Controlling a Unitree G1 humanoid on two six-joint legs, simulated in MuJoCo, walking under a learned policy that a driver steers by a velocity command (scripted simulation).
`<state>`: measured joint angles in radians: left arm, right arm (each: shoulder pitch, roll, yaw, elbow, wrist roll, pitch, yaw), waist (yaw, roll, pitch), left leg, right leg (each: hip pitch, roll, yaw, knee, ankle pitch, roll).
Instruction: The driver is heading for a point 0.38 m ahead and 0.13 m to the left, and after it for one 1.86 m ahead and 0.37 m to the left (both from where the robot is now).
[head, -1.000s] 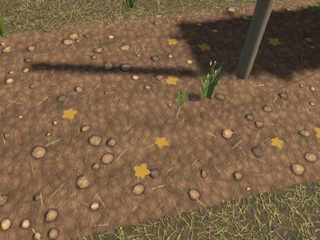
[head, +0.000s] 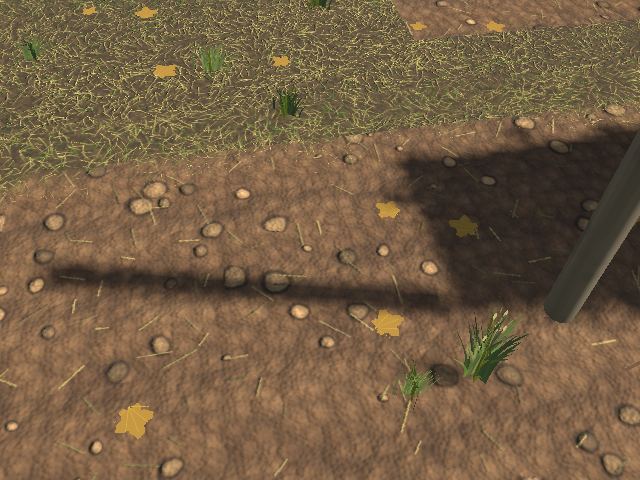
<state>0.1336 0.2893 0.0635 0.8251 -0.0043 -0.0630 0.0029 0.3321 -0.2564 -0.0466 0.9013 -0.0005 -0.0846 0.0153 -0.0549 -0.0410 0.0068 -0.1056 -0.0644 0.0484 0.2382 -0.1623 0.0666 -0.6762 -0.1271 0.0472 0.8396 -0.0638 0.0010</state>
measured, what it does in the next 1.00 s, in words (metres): walks ahead, turning left: right foot, then left foot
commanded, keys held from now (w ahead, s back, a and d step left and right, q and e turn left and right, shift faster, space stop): w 0.06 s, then w+q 0.72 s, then w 0.22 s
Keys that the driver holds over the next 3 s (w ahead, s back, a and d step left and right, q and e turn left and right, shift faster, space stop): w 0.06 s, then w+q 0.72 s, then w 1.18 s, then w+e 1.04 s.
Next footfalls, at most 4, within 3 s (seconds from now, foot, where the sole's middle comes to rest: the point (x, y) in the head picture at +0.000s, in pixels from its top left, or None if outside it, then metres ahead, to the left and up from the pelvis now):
0.24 right None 0.31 -0.16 -0.79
0.76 left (237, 468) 0.53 0.15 -0.79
1.30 right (267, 310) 0.92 0.09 -0.79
1.84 left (135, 259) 1.09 0.43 -0.79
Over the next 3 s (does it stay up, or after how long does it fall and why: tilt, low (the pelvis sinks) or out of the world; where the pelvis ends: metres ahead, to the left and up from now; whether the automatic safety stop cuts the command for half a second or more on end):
stays up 1.61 0.47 -0.02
